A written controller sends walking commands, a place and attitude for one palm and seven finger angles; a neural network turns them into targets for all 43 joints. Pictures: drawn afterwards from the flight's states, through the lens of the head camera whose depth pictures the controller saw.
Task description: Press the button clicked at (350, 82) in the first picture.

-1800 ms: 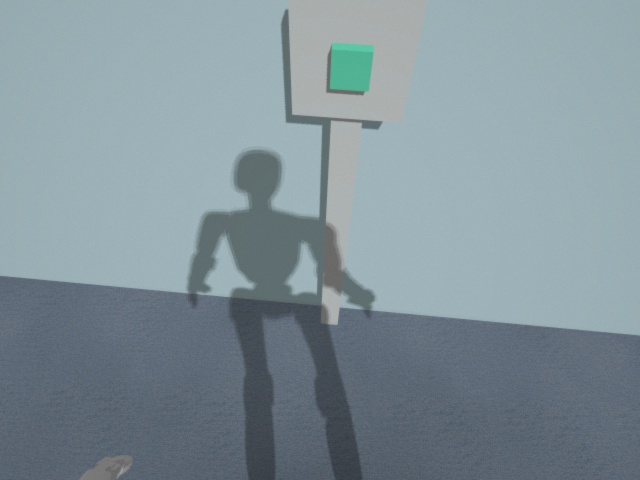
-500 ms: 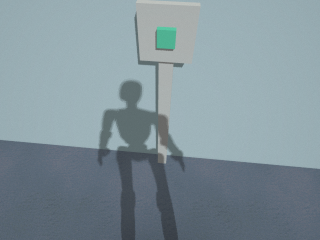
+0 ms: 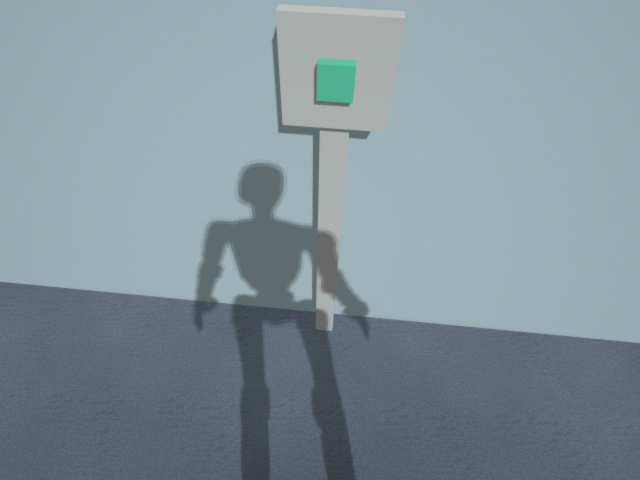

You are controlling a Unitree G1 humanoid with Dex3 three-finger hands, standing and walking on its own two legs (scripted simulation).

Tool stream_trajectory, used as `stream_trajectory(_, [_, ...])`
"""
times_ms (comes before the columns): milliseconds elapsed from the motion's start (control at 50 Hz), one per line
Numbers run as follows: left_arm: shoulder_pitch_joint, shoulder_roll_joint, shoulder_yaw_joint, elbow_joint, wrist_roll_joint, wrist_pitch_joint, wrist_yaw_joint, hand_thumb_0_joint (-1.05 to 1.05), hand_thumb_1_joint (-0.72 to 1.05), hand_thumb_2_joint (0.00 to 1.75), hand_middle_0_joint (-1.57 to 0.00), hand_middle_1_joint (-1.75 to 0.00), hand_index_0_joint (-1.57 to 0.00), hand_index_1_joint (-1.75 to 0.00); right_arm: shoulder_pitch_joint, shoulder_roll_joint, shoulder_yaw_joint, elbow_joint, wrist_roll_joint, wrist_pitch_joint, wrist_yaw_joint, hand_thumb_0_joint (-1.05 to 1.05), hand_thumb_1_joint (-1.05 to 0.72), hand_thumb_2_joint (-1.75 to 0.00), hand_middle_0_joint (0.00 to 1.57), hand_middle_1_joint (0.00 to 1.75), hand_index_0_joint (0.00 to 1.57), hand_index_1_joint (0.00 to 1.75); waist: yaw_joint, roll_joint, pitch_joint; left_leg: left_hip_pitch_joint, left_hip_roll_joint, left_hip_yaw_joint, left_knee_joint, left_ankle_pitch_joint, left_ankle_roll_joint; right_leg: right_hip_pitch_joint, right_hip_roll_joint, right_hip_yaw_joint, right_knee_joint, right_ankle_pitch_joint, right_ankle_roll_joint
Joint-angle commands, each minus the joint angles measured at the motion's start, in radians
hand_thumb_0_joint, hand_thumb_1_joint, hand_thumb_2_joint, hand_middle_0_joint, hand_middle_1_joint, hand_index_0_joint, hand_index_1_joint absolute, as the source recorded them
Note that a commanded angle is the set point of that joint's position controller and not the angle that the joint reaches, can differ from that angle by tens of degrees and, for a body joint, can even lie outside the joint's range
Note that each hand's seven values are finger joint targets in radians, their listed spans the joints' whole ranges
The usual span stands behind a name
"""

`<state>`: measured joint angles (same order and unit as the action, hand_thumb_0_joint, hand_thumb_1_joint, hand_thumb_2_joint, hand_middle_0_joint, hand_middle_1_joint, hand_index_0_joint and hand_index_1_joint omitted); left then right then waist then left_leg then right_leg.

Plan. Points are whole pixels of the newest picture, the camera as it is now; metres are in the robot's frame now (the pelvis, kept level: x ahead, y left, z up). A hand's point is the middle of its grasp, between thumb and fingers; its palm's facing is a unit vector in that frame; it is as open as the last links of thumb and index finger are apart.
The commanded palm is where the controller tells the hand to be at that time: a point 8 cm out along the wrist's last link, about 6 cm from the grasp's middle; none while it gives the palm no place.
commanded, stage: take the last steps up to it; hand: left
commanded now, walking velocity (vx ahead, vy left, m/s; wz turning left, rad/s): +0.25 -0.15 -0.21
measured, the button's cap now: (336, 80) +0.70 +0.02 +0.17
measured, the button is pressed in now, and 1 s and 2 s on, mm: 0 0 0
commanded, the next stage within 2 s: come to a stop and stand still in 0.58 s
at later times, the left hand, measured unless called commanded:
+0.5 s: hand out of the picture +0.07 +0.08 -0.18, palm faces +0.00 -0.98 -0.19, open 7.4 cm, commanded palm none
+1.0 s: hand (289, 456) +0.20 +0.06 -0.20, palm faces -0.05 -0.99 -0.15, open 7.4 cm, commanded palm none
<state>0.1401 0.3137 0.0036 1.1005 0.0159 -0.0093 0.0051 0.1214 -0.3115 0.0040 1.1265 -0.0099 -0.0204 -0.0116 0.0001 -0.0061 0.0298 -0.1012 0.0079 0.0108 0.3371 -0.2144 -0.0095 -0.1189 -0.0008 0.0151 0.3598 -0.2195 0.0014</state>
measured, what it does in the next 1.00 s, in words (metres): walks ahead: right foot, then left foot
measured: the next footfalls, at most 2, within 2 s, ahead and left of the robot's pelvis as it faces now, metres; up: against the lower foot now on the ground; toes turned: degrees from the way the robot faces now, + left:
right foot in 0.32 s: +0.10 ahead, -0.15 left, +0.00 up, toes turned -9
left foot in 0.86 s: +0.26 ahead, -0.06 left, +0.00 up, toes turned -4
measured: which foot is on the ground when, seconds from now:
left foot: down 0.00-0.34, up 0.36-0.84, down 0.86-1.00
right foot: down 0.00-0.12, up 0.14-0.30, down 0.32-0.88, up 0.90-1.00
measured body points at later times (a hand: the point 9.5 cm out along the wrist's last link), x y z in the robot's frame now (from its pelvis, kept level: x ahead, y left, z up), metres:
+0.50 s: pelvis +0.09 -0.09 -0.01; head +0.10 -0.10 +0.44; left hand +0.07 +0.14 -0.16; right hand +0.05 -0.33 -0.17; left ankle +0.04 +0.05 -0.66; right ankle +0.06 -0.14 -0.75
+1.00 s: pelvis +0.20 -0.10 -0.01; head +0.23 -0.08 +0.44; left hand +0.20 +0.11 -0.18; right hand +0.25 -0.33 -0.15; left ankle +0.25 -0.04 -0.75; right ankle +0.11 -0.21 -0.66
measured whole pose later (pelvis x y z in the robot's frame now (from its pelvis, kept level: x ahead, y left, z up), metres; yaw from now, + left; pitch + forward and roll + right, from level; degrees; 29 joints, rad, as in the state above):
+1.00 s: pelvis +0.20 -0.10 -0.01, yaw -7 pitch -2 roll -2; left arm 0.32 0.12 0.04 1.07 0.01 0.01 0.06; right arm 0.14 -0.13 -0.03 1.01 0.00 -0.02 -0.07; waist 0.00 -0.02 0.09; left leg -0.28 0.00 0.12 0.53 -0.22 0.09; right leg -0.37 0.05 0.01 1.16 -0.50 0.03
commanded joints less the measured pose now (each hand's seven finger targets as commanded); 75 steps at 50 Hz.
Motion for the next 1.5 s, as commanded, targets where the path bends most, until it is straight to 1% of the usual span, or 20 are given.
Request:
stream_trajectory(0, [0.055,0.072,0.013,-0.024,-0.004,0.004,0.012,0.0,0.9,0.9,-0.2,-0.3,-0.2,-0.3,0.043,-0.078,-0.013,-0.022,-0.01,0.0,-0.008,0.0,-0.9,-0.9,0.2,0.3,0.2,0.3,-0.001,-0.003,-0.059,0.029,0.121,-0.061,-0.027,0.041,0.017,-0.028,-0.09,0.062,-0.012,0.028,-0.01])
stream_trajectory(80, [0.068,0.065,0.027,-0.046,0.007,0.019,-0.013,0.0,0.9,0.9,-0.2,-0.3,-0.2,-0.3,0.079,-0.129,-0.041,-0.027,-0.018,0.011,-0.009,0.0,-0.9,-0.9,0.2,0.3,0.2,0.3,-0.013,0.088,0.055,-0.013,0.205,-0.164,-0.104,-0.279,0.073,-0.194,-0.018,0.0,0.125,-0.177,-0.015])
stream_trajectory(160, [-0.001,0.036,0.048,-0.124,0.012,0.023,-0.034,0.0,0.9,0.9,-0.2,-0.3,-0.2,-0.3,0.19,-0.157,-0.076,-0.035,-0.026,-0.006,-0.028,0.0,-0.9,-0.9,0.2,0.3,0.2,0.3,-0.062,0.164,0.141,0.075,0.368,-0.306,-0.149,-0.098,0.201,-0.463,-0.046,-0.006,0.424,-0.293,-0.015])
stream_trajectory(280, [0.28,-0.015,0.07,-0.045,0.008,0.003,-0.048,0.0,0.9,0.9,-0.2,-0.3,-0.2,-0.3,0.091,-0.107,-0.085,-0.06,-0.021,-0.016,-0.028,0.0,-0.9,-0.9,0.2,0.3,0.2,0.3,0.079,0.077,-0.007,-0.168,0.22,-0.006,0.137,-0.054,0.068,0.024,-0.017,-0.106,0.133,0.0,-0.015])
stream_trajectory(300, [0.373,0.047,0.085,-0.014,0.017,-0.008,-0.036,0.0,0.9,0.9,-0.2,-0.3,-0.2,-0.3,0.11,-0.054,-0.076,-0.067,-0.01,-0.017,-0.022,0.0,-0.9,-0.9,0.2,0.3,0.2,0.3,0.112,-0.102,-0.044,-0.311,0.126,0.086,0.341,-0.191,0.032,0.17,-0.106,0.01,0.039,-0.08,-0.035])
stream_trajectory(320, [0.437,0.133,0.103,0.0,0.015,-0.019,-0.019,0.0,0.9,0.9,-0.2,-0.3,-0.2,-0.3,0.098,0.028,-0.055,-0.102,-0.004,-0.02,-0.014,0.0,-0.9,-0.9,0.2,0.3,0.2,0.3,0.132,-0.401,-0.029,-0.507,0.023,0.139,0.635,-0.432,0.003,0.211,-0.329,0.403,-0.128,-0.182,-0.125])
stream_trajectory(340, [0.45,0.123,0.096,0.0,-0.001,-0.022,-0.006,0.0,0.9,0.9,-0.2,-0.3,-0.2,-0.3,0.074,0.002,-0.059,-0.113,-0.008,-0.02,-0.01,0.0,-0.9,-0.9,0.2,0.3,0.2,0.3,0.132,-0.316,-0.021,-0.524,0.049,0.037,0.773,-0.406,0.026,0.158,-0.366,0.482,-0.177,-0.147,-0.181])
stream_trajectory(440, [0.284,-0.045,0.048,-0.03,0.002,-0.055,0.014,0.0,0.9,0.9,-0.2,-0.3,-0.2,-0.3,0.122,0.076,-0.065,-0.049,-0.016,-0.004,0.004,0.0,-0.9,-0.9,0.2,0.3,0.2,0.3,0.0,-0.013,0.067,-0.466,0.114,0.026,0.869,-0.106,0.006,-0.031,-0.244,0.167,-0.139,0.251,-0.178])
stream_trajectory(680, [0.436,-0.131,0.024,0.051,0.01,-0.062,0.047,0.0,0.9,0.9,-0.2,-0.3,-0.2,-0.3,-0.011,0.122,-0.058,-0.086,-0.006,0.006,-0.008,0.0,-0.9,-0.9,0.2,0.3,0.2,0.3,0.027,-0.044,0.057,-0.538,0.085,0.062,0.581,-0.079,0.0,0.157,-0.201,0.086,-0.058,0.798,-0.11])
stream_trajectory(800, [0.375,-0.09,0.032,0.027,-0.001,-0.035,0.067,0.0,0.9,0.9,-0.2,-0.3,-0.2,-0.3,0.156,0.128,-0.044,-0.039,0.008,0.004,-0.054,0.0,-0.9,-0.9,0.2,0.3,0.2,0.3,-0.046,-0.083,0.004,-0.201,-0.041,0.118,0.246,0.076,0.036,0.115,-0.14,0.025,0.175,1.281,0.009])
stream_trajectory(840, [0.333,-0.091,0.039,-0.018,-0.019,-0.026,0.07,0.0,0.9,0.9,-0.2,-0.3,-0.2,-0.3,0.318,0.056,-0.068,-0.033,-0.002,0.01,-0.064,0.0,-0.9,-0.9,0.2,0.3,0.2,0.3,-0.12,-0.001,-0.081,0.163,0.167,-0.07,0.227,0.749,0.163,-0.194,-0.067,-0.024,0.474,0.887,0.074])
stream_trajectory(860, [0.323,-0.132,0.035,-0.046,-0.036,-0.027,0.076,0.0,0.9,0.9,-0.2,-0.3,-0.2,-0.3,0.394,0.021,-0.081,-0.02,-0.001,0.013,-0.063,0.0,-0.9,-0.9,0.2,0.3,0.2,0.3,-0.134,0.195,-0.125,0.241,0.389,-0.269,0.146,1.225,0.312,-0.345,0.057,-0.059,0.824,-0.132,0.094])
stream_trajectory(880, [0.328,-0.107,0.046,-0.062,-0.026,-0.016,0.071,0.0,0.9,0.9,-0.2,-0.3,-0.2,-0.3,0.309,0.024,-0.065,-0.049,0.017,0.018,-0.066,0.0,-0.9,-0.9,0.2,0.3,0.2,0.3,-0.069,0.15,-0.098,0.094,0.437,-0.291,0.108,1.277,0.363,-0.298,0.041,0.065,0.943,-0.443,0.045])
stream_trajectory(980, [0.315,-0.128,0.072,-0.066,0.005,0.045,0.049,0.0,0.9,0.9,-0.2,-0.3,-0.2,-0.3,0.042,0.074,-0.051,-0.152,-0.012,0.007,-0.053,0.0,-0.9,-0.9,0.2,0.3,0.2,0.3,0.05,0.036,0.008,-0.223,0.267,-0.07,0.004,0.693,0.205,-0.242,-0.014,0.036,0.867,-0.203,0.039])
stream_trajectory(1160, [0.171,-0.086,0.071,-0.127,0.007,0.062,0.031,0.0,0.9,0.9,-0.2,-0.3,-0.2,-0.3,0.09,0.004,-0.091,-0.152,-0.017,0.023,-0.033,0.0,-0.9,-0.9,0.2,0.3,0.2,0.3,-0.007,0.206,-0.102,-0.079,0.255,-0.116,-0.002,0.322,0.205,-0.264,-0.034,-0.017,0.577,-0.223,0.048])
stream_trajectory(1240, [0.176,-0.043,0.049,-0.215,0.005,0.046,0.015,0.0,0.9,0.9,-0.2,-0.3,-0.2,-0.3,0.098,-0.055,-0.107,-0.247,-0.024,0.029,-0.02,0.0,-0.9,-0.9,0.2,0.3,0.2,0.3,-0.001,0.187,-0.17,-0.119,0.214,-0.157,0.094,0.042,0.108,-0.137,-0.003,-0.081,0.136,-0.127,0.004])
stream_trajectory(1300, [0.142,0.07,0.066,-0.251,0.022,0.032,0.03,0.0,0.9,0.9,-0.2,-0.3,-0.2,-0.3,0.118,0.073,-0.08,-0.282,-0.016,0.042,-0.009,0.0,-0.9,-0.9,0.2,0.3,0.2,0.3,-0.016,-0.156,-0.022,-0.372,0.01,0.048,0.342,-0.182,-0.004,-0.165,-0.248,0.195,-0.056,-0.179,-0.13])
stream_trajectory(1320, [0.092,0.083,0.062,-0.273,0.025,0.028,0.033,0.0,0.9,0.9,-0.2,-0.3,-0.2,-0.3,0.105,0.067,-0.083,-0.291,-0.017,0.047,-0.005,0.0,-0.9,-0.9,0.2,0.3,0.2,0.3,-0.021,-0.108,-0.008,-0.324,0.011,0.026,0.449,-0.214,0.0,-0.248,-0.289,0.189,-0.07,-0.174,-0.16])
stream_trajectory(1380, [-0.001,0.102,0.072,-0.296,0.021,0.008,0.039,0.0,0.9,0.9,-0.2,-0.3,-0.2,-0.3,0.156,0.012,-0.095,-0.284,-0.016,0.037,-0.004,0.0,-0.9,-0.9,0.2,0.3,0.2,0.3,-0.056,-0.234,-0.003,-0.286,0.023,0.016,0.427,-0.147,0.019,-0.252,-0.214,0.1,-0.001,-0.047,-0.136])
stream_trajectory(1480, [0.124,0.047,0.054,-0.255,0.001,0.01,0.031,0.0,0.9,0.9,-0.2,-0.3,-0.2,-0.3,0.123,-0.091,-0.094,-0.262,-0.019,-0.004,-0.004,0.0,-0.9,-0.9,0.2,0.3,0.2,0.3,0.017,0.159,-0.001,-0.223,0.176,-0.207,0.03,0.035,0.099,-0.168,-0.054,-0.038,0.179,-0.124,-0.026])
